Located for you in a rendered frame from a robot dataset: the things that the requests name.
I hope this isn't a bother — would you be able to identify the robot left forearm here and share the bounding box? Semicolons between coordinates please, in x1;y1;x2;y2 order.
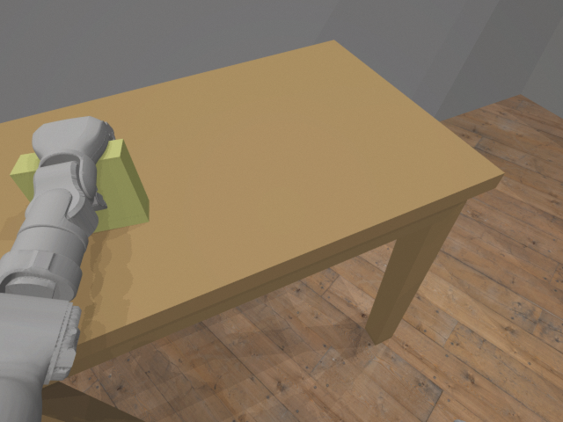
0;149;99;302

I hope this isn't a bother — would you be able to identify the robot left upper arm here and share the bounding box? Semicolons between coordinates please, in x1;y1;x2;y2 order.
0;293;82;422

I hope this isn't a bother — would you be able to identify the left robot hand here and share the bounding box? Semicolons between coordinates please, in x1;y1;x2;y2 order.
32;116;115;211

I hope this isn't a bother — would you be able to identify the sponge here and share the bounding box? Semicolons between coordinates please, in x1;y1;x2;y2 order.
10;139;150;233

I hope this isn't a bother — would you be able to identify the table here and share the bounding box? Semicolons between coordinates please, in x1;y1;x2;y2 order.
0;40;505;422

